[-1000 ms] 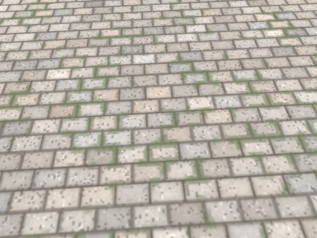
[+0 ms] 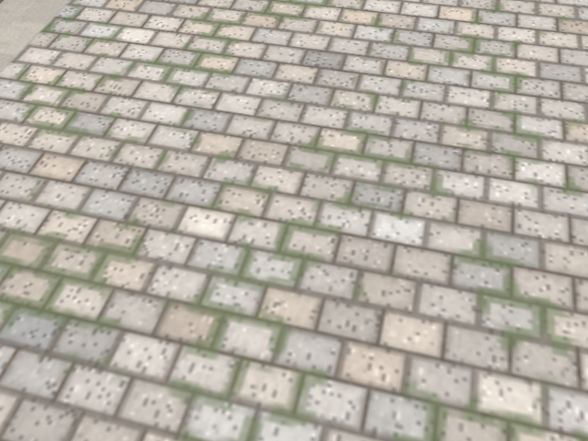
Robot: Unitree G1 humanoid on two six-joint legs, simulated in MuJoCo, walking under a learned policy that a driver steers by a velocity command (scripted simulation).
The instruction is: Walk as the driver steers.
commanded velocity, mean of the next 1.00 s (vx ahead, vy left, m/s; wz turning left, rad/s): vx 0.09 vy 0.00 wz -0.32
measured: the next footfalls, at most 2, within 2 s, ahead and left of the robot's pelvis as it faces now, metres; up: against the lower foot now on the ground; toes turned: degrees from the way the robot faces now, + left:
left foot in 0.16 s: +0.26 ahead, +0.14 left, +0.00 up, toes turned -1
right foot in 0.56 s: +0.18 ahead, -0.11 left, +0.00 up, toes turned -16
